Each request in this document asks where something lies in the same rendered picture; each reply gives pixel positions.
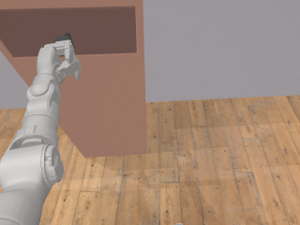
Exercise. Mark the left robot upper arm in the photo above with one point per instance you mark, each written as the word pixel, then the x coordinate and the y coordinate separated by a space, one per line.
pixel 27 175

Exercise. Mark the drawer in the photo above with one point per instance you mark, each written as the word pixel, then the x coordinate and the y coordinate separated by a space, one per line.
pixel 93 30

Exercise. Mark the left robot hand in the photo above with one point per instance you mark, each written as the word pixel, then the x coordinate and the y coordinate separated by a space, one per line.
pixel 49 62

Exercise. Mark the handle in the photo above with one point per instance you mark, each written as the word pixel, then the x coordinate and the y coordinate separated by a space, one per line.
pixel 67 36

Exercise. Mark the robot left forearm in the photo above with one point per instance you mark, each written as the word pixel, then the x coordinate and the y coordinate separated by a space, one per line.
pixel 41 118

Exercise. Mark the cabinet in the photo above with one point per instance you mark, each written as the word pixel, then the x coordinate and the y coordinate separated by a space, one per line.
pixel 104 112

